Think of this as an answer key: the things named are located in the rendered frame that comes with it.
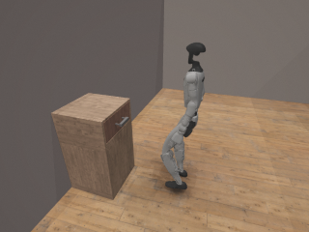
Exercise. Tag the cabinet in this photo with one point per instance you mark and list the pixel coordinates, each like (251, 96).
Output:
(93, 165)

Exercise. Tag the left robot hand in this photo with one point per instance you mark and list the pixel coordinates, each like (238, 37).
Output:
(178, 139)

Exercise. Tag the drawer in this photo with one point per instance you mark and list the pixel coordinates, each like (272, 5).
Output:
(110, 127)

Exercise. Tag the handle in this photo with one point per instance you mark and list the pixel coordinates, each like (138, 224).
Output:
(123, 122)

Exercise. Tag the robot left upper arm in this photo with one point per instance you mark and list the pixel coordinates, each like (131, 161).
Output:
(192, 86)

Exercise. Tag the robot torso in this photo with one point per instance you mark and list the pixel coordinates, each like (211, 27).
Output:
(186, 97)

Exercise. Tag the robot left forearm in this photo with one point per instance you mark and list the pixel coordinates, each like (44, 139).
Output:
(189, 114)

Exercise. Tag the robot left thigh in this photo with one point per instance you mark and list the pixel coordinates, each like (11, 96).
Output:
(165, 148)

